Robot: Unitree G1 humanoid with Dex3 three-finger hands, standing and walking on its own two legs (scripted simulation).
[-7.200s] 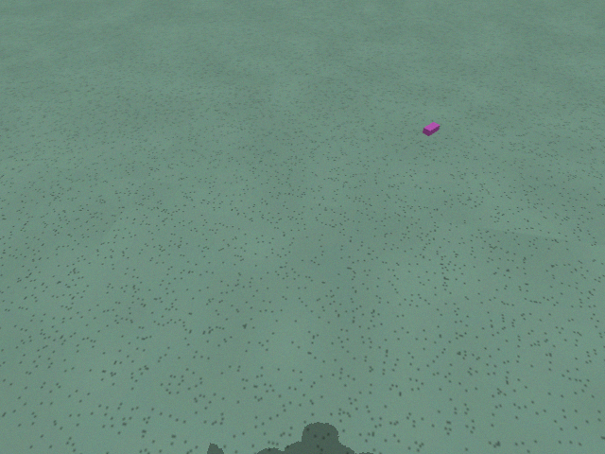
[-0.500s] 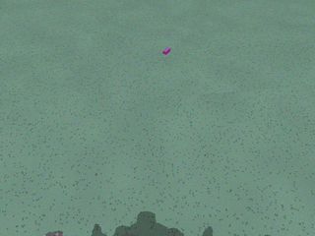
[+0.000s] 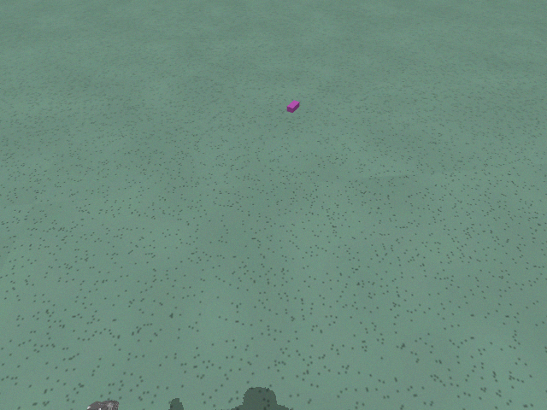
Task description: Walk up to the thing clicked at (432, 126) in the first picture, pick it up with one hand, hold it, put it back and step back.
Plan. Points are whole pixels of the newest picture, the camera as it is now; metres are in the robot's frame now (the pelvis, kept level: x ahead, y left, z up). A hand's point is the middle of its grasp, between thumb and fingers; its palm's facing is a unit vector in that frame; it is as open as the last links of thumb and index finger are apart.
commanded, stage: stand
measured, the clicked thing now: (293, 106) +2.01 -0.01 -0.76
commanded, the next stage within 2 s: none
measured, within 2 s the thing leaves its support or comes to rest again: neither
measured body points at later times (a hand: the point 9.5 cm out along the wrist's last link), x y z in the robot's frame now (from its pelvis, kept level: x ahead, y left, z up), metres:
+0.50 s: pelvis +0.00 -0.01 +0.00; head +0.01 -0.01 +0.45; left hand +0.08 +0.30 -0.13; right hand +0.07 -0.31 -0.13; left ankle +0.02 +0.13 -0.75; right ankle -0.01 -0.13 -0.75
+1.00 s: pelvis +0.00 -0.01 +0.00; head +0.01 -0.02 +0.45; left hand +0.08 +0.29 -0.13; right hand +0.07 -0.32 -0.13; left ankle +0.02 +0.13 -0.75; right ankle -0.01 -0.13 -0.75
